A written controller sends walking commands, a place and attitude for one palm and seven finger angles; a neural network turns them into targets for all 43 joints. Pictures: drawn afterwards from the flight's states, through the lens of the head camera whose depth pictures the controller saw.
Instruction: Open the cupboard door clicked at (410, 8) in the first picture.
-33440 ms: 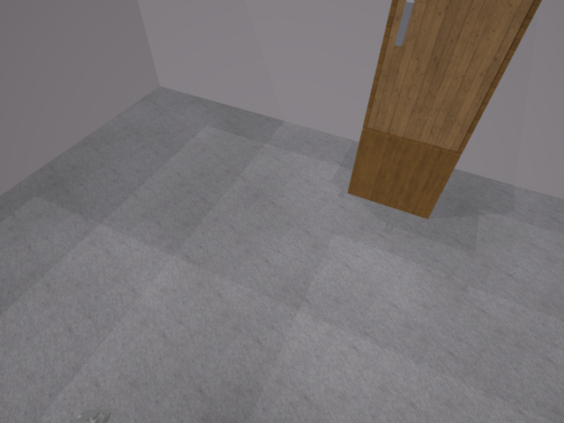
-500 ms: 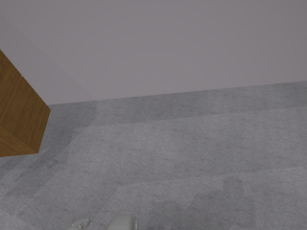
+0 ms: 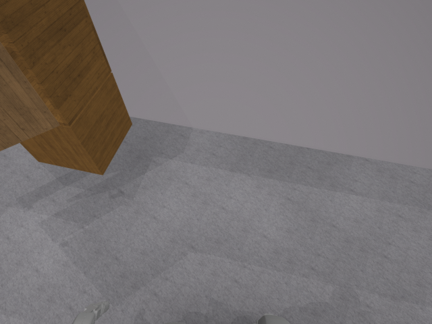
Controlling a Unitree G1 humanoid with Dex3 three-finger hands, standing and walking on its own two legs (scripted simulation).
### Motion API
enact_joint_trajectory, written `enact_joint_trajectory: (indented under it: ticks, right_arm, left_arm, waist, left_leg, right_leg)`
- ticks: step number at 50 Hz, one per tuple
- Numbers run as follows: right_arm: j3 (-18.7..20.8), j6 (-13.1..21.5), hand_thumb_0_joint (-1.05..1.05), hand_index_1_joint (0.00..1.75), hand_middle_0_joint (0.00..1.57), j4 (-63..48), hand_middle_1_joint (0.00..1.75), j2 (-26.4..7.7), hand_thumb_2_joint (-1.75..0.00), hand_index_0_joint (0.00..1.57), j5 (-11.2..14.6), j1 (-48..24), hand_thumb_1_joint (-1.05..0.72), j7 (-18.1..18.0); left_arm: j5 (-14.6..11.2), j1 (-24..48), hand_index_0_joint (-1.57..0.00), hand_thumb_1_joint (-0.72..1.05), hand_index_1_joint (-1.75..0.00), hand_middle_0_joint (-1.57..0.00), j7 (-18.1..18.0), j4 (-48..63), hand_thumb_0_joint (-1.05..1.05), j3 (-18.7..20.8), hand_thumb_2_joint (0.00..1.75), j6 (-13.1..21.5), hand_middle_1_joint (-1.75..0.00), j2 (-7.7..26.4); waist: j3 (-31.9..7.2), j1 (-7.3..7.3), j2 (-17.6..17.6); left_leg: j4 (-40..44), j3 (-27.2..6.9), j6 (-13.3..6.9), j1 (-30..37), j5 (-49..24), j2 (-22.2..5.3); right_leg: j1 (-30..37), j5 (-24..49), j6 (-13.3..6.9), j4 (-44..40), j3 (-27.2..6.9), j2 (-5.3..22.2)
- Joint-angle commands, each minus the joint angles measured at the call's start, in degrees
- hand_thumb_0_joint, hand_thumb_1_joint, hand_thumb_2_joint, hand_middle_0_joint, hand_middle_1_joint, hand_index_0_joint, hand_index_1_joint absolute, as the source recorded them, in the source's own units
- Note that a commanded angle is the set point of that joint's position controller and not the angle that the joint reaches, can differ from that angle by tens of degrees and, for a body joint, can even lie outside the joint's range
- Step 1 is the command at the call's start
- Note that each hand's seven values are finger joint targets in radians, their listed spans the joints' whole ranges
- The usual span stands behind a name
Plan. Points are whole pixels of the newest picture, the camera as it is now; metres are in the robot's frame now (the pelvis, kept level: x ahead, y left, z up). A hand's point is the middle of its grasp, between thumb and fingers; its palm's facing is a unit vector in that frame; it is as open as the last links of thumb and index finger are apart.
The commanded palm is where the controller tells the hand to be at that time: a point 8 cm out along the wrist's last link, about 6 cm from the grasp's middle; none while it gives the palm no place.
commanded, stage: turn to face it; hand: left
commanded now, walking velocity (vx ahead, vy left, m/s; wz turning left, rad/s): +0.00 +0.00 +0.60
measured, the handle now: out of the picture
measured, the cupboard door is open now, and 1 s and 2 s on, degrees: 49 49 49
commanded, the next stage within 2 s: take the last steps up to it in 0.94 s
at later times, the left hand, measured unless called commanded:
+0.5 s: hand out of the picture -0.02 +0.20 -0.19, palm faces +0.37 -0.90 -0.25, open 7.3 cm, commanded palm none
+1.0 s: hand out of the picture +0.00 +0.14 -0.15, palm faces +0.53 -0.81 -0.25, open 7.3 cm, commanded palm none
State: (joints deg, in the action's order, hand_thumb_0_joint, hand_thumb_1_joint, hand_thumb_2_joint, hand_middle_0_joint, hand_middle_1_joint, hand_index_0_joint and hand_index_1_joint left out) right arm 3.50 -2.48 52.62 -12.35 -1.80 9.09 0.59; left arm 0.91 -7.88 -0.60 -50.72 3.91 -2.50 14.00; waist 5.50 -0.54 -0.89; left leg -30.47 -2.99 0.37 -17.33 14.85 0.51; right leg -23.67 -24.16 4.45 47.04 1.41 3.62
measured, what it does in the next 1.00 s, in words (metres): steps on the spot, turning left: right foot, then left foot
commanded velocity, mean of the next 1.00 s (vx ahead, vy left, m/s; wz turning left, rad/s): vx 0.00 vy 0.00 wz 0.44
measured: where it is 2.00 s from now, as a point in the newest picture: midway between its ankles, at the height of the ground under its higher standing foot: outside the picture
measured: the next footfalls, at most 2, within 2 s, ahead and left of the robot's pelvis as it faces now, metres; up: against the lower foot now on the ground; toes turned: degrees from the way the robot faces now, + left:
right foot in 0.06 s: +0.05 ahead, -0.14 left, +0.00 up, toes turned -1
left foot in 0.46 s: +0.01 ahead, +0.11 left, +0.00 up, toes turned +25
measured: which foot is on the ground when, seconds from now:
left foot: down 0.00-0.06, up 0.08-0.44, down 0.46-0.82, up 0.84-1.00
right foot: up 0.00-0.04, down 0.06-0.44, up 0.46-0.80, down 0.82-1.00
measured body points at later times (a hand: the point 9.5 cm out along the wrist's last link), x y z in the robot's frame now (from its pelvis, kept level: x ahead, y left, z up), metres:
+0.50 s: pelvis +0.01 -0.01 -0.02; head +0.06 +0.02 +0.43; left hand -0.04 +0.25 -0.17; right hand +0.21 -0.22 -0.14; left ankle -0.02 +0.09 -0.74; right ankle +0.00 -0.14 -0.71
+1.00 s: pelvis +0.04 -0.05 +0.00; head +0.08 -0.05 +0.45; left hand -0.03 +0.18 -0.13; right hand +0.22 -0.23 -0.16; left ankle -0.06 +0.05 -0.66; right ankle +0.08 -0.15 -0.73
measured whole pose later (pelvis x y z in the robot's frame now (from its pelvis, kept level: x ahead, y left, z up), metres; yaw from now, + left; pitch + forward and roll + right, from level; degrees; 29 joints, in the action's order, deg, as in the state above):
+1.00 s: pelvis +0.04 -0.05 +0.00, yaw +32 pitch -1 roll +2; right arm 4.4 -4.3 57.0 -12.8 -0.9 9.4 0.8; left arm 1.6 -12.0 -1.8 -53.8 1.9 0.0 8.7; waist 5.2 -1.0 -1.1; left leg -62.7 0.1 2.5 -26.4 24.9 0.1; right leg -12.5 -17.3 -0.7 30.6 8.1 4.9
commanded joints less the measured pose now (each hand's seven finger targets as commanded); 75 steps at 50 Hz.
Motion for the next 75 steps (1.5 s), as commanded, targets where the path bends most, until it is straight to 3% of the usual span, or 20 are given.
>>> enact_joint_trajectory:
  ticks: [1,3,4,9,16,20,21,22,23,30,38,39,41,47,57,58,60,63,67,75]
  right_arm:
    - [3.43,0.69,0.00,0.30,0.20,-4.70,0.30,-10.95,-0.90,0.20,0.74,-2.74,-0.90,-0.69]
    - [2.75,0.77,0.00,0.30,0.20,-6.76,0.30,-5.58,-0.90,0.20,1.42,-2.27,-0.90,0.02]
    - [3.12,0.13,0.00,0.30,0.20,-5.82,0.30,-7.83,-0.90,0.20,0.92,-2.91,-0.90,-0.01]
    - [2.16,-1.09,0.00,0.30,0.20,-2.71,0.30,-4.56,-0.90,0.20,0.89,-1.78,-0.90,1.26]
    - [1.00,-0.40,0.00,0.30,0.20,-3.93,0.30,-2.82,-0.90,0.20,1.20,-6.67,-0.90,1.45]
    - [1.35,0.38,0.00,0.30,0.20,-3.34,0.30,-4.58,-0.90,0.20,1.00,-2.00,-0.90,1.18]
    - [2.15,0.89,0.00,0.30,0.20,-2.51,0.30,-7.58,-0.90,0.20,0.73,2.14,-0.90,1.06]
    - [3.91,1.36,0.00,0.30,0.20,-2.03,0.30,-14.44,-0.90,0.20,0.15,6.60,-0.90,0.64]
    - [4.29,0.84,0.00,0.30,0.20,-0.76,0.30,-17.16,-0.90,0.20,0.60,10.49,-0.90,0.22]
    - [2.08,2.03,0.00,0.30,0.20,-2.79,0.30,-10.81,-0.90,0.20,0.37,0.46,-0.90,-1.54]
    - [2.34,1.02,0.00,0.30,0.20,-2.39,0.30,-10.40,-0.90,0.20,0.36,-1.21,-0.90,-1.19]
    - [2.27,0.99,0.00,0.30,0.20,-2.64,0.30,-9.37,-0.90,0.20,0.68,-2.03,-0.90,-1.05]
    - [1.50,0.85,0.00,0.30,0.20,-4.34,0.30,-3.81,-0.90,0.20,1.40,-1.29,-0.90,-0.41]
    - [1.33,-0.67,0.00,0.30,0.20,0.49,0.30,-3.35,-0.90,0.20,1.10,-0.61,-0.90,0.15]
    - [-0.16,1.50,0.00,0.30,0.20,2.26,0.30,-2.02,-0.90,0.20,0.78,1.03,-0.90,0.17]
    - [0.15,1.92,0.00,0.30,0.20,2.83,0.30,-3.44,-0.90,0.20,0.73,3.52,-0.90,0.24]
    - [2.23,2.27,0.00,0.30,0.20,4.08,0.30,-12.18,-0.90,0.20,-0.40,12.31,-0.90,-0.56]
    - [1.19,3.14,0.00,0.30,0.20,4.37,0.30,-8.61,-0.90,0.20,0.15,12.10,-0.90,-1.83]
    - [-0.07,5.01,0.00,0.30,0.20,4.39,0.30,-6.08,-0.90,0.20,0.49,10.55,-0.90,-1.95]
    - [-0.04,4.73,0.00,0.30,0.20,7.43,0.30,-5.69,-0.90,0.20,0.20,13.83,-0.90,-1.44]
  left_arm:
    - [-0.37,-7.51,-0.20,0.90,-0.30,-0.20,-0.43,3.15,0.00,1.55,0.90,2.46,-0.30,4.83]
    - [0.99,-9.72,-0.20,0.90,-0.30,-0.20,-1.36,3.12,0.00,3.10,0.90,3.25,-0.30,13.55]
    - [0.47,-8.80,-0.20,0.90,-0.30,-0.20,-1.67,3.14,0.00,2.48,0.90,3.37,-0.30,11.74]
    - [0.36,-1.89,-0.20,0.90,-0.30,-0.20,-1.67,4.67,0.00,0.86,0.90,3.43,-0.30,5.97]
    - [0.77,-8.95,-0.20,0.90,-0.30,-0.20,-1.43,1.66,0.00,2.30,0.90,3.39,-0.30,8.90]
    - [0.30,-7.21,-0.20,0.90,-0.30,-0.20,-0.81,1.42,0.00,2.84,0.90,3.07,-0.30,9.96]
    - [-0.16,-6.19,-0.20,0.90,-0.30,-0.20,-0.54,2.03,0.00,2.79,0.90,2.89,-0.30,9.18]
    - [-0.55,-5.47,-0.20,0.90,-0.30,-0.20,0.03,4.39,0.00,1.93,0.90,2.62,-0.30,5.29]
    - [-0.04,-0.51,-0.20,0.90,-0.30,-0.20,-0.33,6.71,0.00,0.60,0.90,2.05,-0.30,3.94]
    - [0.02,-3.47,-0.20,0.90,-0.30,-0.20,0.19,1.43,0.00,1.05,0.90,0.76,-0.30,3.25]
    - [-0.29,-6.77,-0.20,0.90,-0.30,-0.20,-0.03,0.98,0.00,0.68,0.90,1.84,-0.30,2.55]
    - [-0.26,-9.69,-0.20,0.90,-0.30,-0.20,-0.23,0.16,0.00,0.99,0.90,2.43,-0.30,3.46]
    - [0.94,-10.84,-0.20,0.90,-0.30,-0.20,-0.93,-0.02,0.00,2.28,0.90,3.34,-0.30,11.89]
    - [0.40,-4.35,-0.20,0.90,-0.30,-0.20,-1.42,1.00,0.00,0.49,0.90,3.76,-0.30,5.25]
    - [0.39,-9.27,-0.20,0.90,-0.30,-0.20,-0.49,-3.80,0.00,2.17,0.90,3.72,-0.30,8.15]
    - [0.22,-7.90,-0.20,0.90,-0.30,-0.20,-0.19,-3.77,0.00,2.22,0.90,3.54,-0.30,7.54]
    - [-0.18,-4.69,-0.20,0.90,-0.30,-0.20,0.82,-0.04,0.00,1.08,0.90,3.05,-0.30,1.52]
    - [0.59,3.78,-0.20,0.90,-0.30,-0.20,1.30,0.43,0.00,0.68,0.90,3.34,-0.30,1.99]
    - [0.54,-1.68,-0.20,0.90,-0.30,-0.20,1.88,-3.10,0.00,0.48,0.90,3.24,-0.30,0.62]
    - [0.43,2.61,-0.20,0.90,-0.30,-0.20,1.92,-1.78,0.00,-0.17,0.90,3.72,-0.30,-0.96]
  waist:
    - [-9.82,2.85,-5.31]
    - [-10.01,4.29,18.94]
    - [-8.82,3.76,17.20]
    - [-5.80,-0.37,12.21]
    - [-7.01,3.31,12.43]
    - [-8.94,0.14,10.60]
    - [-11.44,-2.52,4.36]
    - [-14.33,-4.82,-13.84]
    - [-13.61,-6.46,-14.03]
    - [-9.00,0.05,-6.08]
    - [-8.25,1.72,-8.21]
    - [-9.06,3.22,-4.87]
    - [-7.70,3.77,19.19]
    - [-4.75,0.16,11.69]
    - [-6.12,1.67,10.02]
    - [-6.11,0.03,6.47]
    - [-6.47,-4.24,-18.11]
    - [-2.12,-3.73,-10.36]
    - [-2.92,-0.14,-3.84]
    - [-0.51,-0.51,-5.44]
  left_leg:
    - [1.40,-11.77,-5.15,-2.86,-15.03,-8.25]
    - [-23.47,2.08,2.21,-17.85,20.41,4.31]
    - [-34.88,-1.53,1.48,-16.76,20.34,0.54]
    - [-37.00,3.07,3.64,-15.04,8.81,-2.39]
    - [-15.61,8.68,2.86,-9.58,11.57,-1.71]
    - [-0.31,10.89,1.17,2.82,2.06,-0.26]
    - [5.72,7.21,-0.63,12.84,-7.84,-3.46]
    - [7.06,-15.20,-8.94,22.85,-29.25,-19.27]
    - [8.20,-18.84,-13.99,20.80,-38.01,-25.74]
    - [9.63,-6.21,-9.54,9.61,-26.63,-14.22]
    - [5.41,-9.01,-7.77,1.57,-19.64,-11.79]
    - [1.75,-7.70,-5.49,-1.58,-14.18,-9.52]
    - [-21.60,3.32,1.27,-14.86,19.27,3.14]
    - [-35.79,1.82,2.53,-12.03,9.09,-1.70]
    - [0.32,9.46,1.10,3.77,5.51,-0.05]
    - [6.40,8.21,0.06,9.98,3.23,-1.09]
    - [15.15,-19.11,-10.91,22.28,2.11,-20.74]
    - [18.91,-18.87,-13.65,14.08,7.95,-19.30]
    - [18.49,-7.55,-11.55,13.98,-9.18,-13.51]
    - [17.00,-4.56,-11.81,9.16,-8.82,-12.35]
  right_leg:
    - [17.19,11.07,-0.90,-21.47,1.50,-1.32]
    - [25.05,23.09,-11.35,-31.00,-21.46,24.62]
    - [18.57,23.42,-13.84,-30.21,-19.54,25.07]
    - [16.18,32.17,-9.52,-26.87,0.41,15.09]
    - [22.96,44.51,-10.26,-21.92,4.36,18.26]
    - [17.58,40.11,-6.87,-13.99,8.64,17.66]
    - [10.40,33.73,-4.27,-5.25,10.45,16.10]
    - [-6.03,-0.14,0.35,8.82,12.07,6.90]
    - [-10.23,-15.25,0.02,16.61,5.50,4.49]
    - [-6.12,-0.14,0.28,15.09,0.02,2.62]
    - [11.01,6.25,-0.68,-12.24,3.14,-2.17]
    - [17.22,12.12,-0.98,-21.01,2.46,-0.65]
    - [21.82,22.32,-11.00,-31.01,-20.34,22.67]
    - [13.78,30.57,-10.63,-28.14,-2.51,14.58]
    - [14.70,17.79,-9.34,-24.38,-0.72,16.25]
    - [9.20,10.02,-7.30,-20.66,1.34,14.77]
    - [-12.31,-11.86,-1.88,3.40,10.57,1.93]
    - [-17.97,-4.20,-3.65,19.43,0.53,3.73]
    - [-13.09,4.60,-2.97,15.74,1.69,3.51]
    - [-1.02,5.99,-2.73,-5.76,5.56,0.92]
